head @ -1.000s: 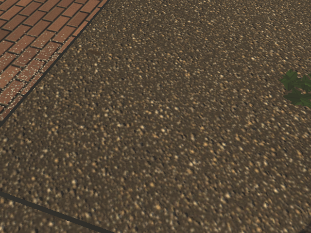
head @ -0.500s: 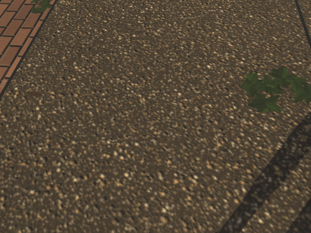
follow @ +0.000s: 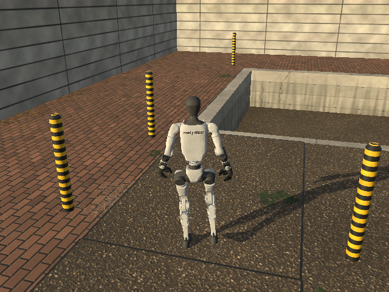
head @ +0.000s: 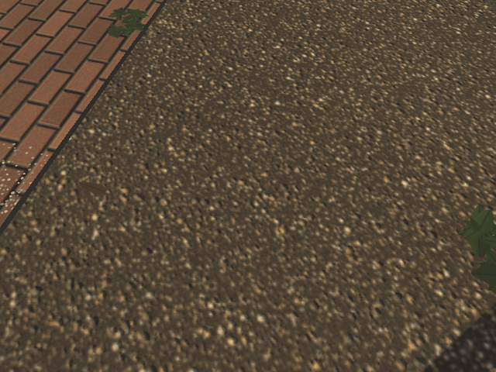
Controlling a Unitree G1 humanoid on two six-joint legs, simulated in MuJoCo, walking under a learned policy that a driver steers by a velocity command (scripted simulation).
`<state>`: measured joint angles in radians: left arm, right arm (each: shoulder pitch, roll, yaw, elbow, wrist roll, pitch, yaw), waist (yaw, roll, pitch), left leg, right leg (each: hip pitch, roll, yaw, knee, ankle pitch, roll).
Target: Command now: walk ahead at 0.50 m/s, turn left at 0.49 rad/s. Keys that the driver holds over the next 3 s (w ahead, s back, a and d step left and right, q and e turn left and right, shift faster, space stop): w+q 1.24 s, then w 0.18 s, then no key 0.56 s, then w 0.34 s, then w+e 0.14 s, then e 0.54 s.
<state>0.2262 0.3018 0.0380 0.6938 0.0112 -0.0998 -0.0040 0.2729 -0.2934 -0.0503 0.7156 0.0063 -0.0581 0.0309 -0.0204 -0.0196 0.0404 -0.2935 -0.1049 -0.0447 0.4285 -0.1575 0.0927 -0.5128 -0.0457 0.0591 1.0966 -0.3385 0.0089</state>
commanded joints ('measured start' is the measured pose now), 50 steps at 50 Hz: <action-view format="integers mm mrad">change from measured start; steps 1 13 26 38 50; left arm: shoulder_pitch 12 -183 9 73 -11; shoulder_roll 92 111 105 216 115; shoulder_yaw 29 41 56 86 37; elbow -71 -107 8 93 -8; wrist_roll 10 -21 -6 -42 7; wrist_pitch -1 -35 -18 31 -5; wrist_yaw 10 -13 3 15 2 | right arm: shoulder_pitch -20 78 -38 -228 -37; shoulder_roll -150 -162 -62 -81 -141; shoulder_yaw -40 -55 -25 -34 -53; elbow -74 -24 -135 -215 -151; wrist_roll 1 20 15 12 0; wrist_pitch -14 27 41 30 -5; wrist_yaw -19 -52 -24 30 -20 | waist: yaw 31 -4 41 56 42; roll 79 149 -68 -69 61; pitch -65 -55 -6 -6 -83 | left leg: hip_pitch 82 160 -432 -252 106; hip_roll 254 234 218 117 268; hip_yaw -292 -395 -54 122 -296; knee -207 -23 643 202 -198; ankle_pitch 237 114 -89 1 252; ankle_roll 202 79 -114 -9 215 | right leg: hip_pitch -104 133 402 598 -99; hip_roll -34 56 -217 -230 -64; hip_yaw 8 30 88 -212 6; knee -105 -646 -941 -767 -55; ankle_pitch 69 289 302 847 66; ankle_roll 41 4 -211 -121 43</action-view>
